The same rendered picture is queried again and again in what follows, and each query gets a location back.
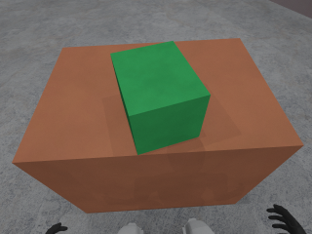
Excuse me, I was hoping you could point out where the right robot thigh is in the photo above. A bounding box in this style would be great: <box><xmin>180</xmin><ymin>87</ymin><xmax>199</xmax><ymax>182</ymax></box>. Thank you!
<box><xmin>181</xmin><ymin>220</ymin><xmax>214</xmax><ymax>234</ymax></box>

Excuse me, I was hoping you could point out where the robot left hand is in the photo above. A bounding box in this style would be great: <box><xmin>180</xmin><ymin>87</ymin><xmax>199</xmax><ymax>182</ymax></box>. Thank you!
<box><xmin>45</xmin><ymin>222</ymin><xmax>68</xmax><ymax>234</ymax></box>

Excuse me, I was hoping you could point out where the robot right hand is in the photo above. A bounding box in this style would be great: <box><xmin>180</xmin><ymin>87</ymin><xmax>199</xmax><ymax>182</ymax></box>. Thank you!
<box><xmin>267</xmin><ymin>204</ymin><xmax>306</xmax><ymax>234</ymax></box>

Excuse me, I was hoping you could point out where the carton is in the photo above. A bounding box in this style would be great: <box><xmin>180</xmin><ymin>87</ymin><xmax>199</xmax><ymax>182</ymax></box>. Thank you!
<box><xmin>110</xmin><ymin>41</ymin><xmax>211</xmax><ymax>155</ymax></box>

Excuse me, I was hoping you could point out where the pedestal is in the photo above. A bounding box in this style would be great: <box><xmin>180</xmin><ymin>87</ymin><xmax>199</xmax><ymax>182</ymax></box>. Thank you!
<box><xmin>12</xmin><ymin>38</ymin><xmax>304</xmax><ymax>214</ymax></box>

